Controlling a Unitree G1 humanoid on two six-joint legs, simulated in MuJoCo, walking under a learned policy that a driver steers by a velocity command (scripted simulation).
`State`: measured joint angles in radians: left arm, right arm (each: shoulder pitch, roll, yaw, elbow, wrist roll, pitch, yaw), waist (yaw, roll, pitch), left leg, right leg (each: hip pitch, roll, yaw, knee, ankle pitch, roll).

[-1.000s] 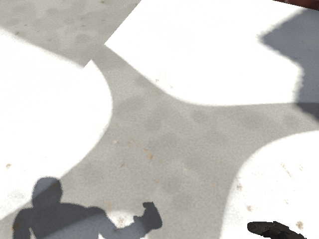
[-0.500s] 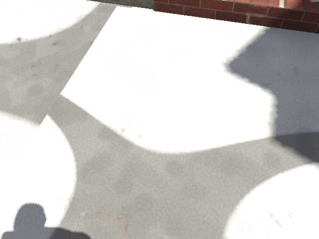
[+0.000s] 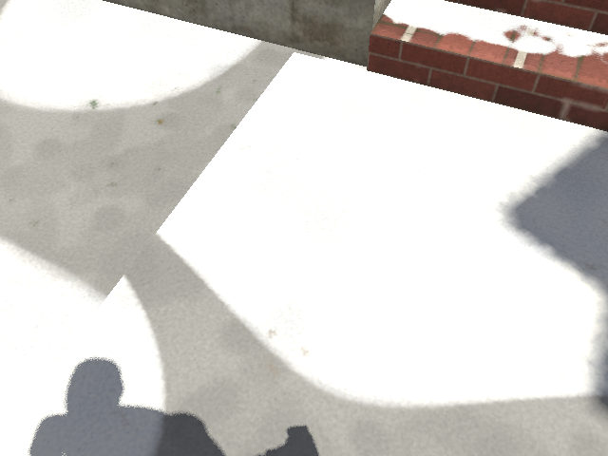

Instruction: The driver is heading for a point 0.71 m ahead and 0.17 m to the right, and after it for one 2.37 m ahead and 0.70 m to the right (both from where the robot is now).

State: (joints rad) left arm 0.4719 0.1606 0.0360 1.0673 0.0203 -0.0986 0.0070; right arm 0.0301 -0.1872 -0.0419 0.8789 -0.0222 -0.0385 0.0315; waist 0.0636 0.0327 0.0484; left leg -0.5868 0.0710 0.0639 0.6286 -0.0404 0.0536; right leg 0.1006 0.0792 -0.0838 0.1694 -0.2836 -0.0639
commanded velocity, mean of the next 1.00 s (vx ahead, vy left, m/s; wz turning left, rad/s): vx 0.50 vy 0.00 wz -0.30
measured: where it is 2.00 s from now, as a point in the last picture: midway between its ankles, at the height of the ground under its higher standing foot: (430, 248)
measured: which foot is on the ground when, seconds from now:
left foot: up 0.00-0.06, down 0.08-0.66, up 0.68-1.00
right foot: down 0.00-0.10, up 0.12-0.66, down 0.68-1.00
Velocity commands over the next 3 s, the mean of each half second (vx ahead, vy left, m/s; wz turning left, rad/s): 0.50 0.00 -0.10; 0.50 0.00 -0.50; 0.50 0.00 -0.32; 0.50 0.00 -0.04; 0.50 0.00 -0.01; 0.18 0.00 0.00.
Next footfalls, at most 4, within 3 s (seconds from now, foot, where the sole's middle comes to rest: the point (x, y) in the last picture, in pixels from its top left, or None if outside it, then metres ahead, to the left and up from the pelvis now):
0.08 left None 0.22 0.10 -0.78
0.68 right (368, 442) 0.50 -0.07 -0.78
1.22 left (355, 295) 0.87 -0.04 -0.78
1.76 right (471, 262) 0.99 -0.34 -0.78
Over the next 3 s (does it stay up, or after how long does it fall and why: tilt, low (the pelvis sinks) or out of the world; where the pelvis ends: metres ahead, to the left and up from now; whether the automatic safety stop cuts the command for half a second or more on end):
stays up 1.35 -0.44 0.00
